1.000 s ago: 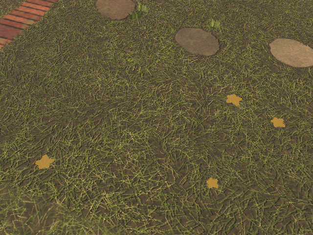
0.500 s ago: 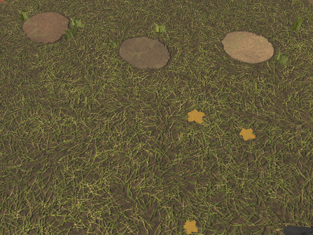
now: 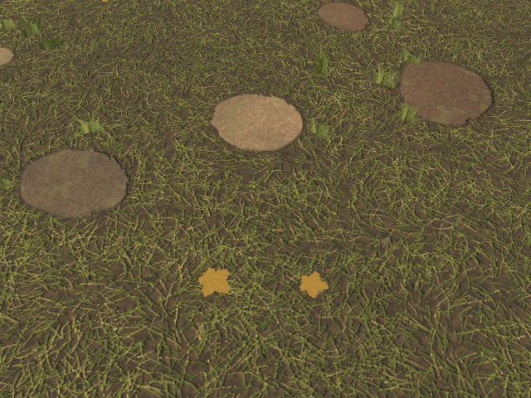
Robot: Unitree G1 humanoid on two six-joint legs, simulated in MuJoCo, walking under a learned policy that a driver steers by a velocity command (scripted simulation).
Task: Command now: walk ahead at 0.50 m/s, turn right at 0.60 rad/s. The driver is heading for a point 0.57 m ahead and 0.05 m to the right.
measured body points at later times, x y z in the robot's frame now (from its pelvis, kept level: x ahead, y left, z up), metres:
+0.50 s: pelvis +0.27 -0.08 +0.00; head +0.30 -0.10 +0.45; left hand +0.43 +0.17 -0.10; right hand +0.39 -0.38 -0.09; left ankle +0.45 +0.07 -0.68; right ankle +0.24 -0.15 -0.74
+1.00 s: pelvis +0.50 -0.07 -0.01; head +0.54 -0.07 +0.44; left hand +0.69 +0.16 -0.13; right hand +0.57 -0.35 -0.12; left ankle +0.59 -0.01 -0.74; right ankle +0.50 -0.24 -0.72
